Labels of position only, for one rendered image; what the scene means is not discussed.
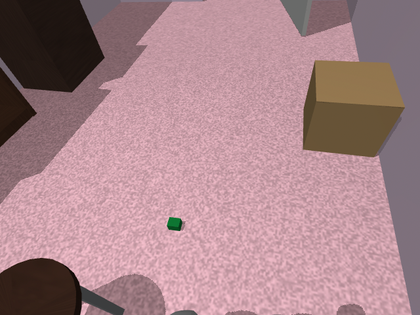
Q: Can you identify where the bookshelf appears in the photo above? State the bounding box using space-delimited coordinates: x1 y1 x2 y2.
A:
0 67 37 147

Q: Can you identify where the stool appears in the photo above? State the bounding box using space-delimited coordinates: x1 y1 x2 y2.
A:
0 258 125 315

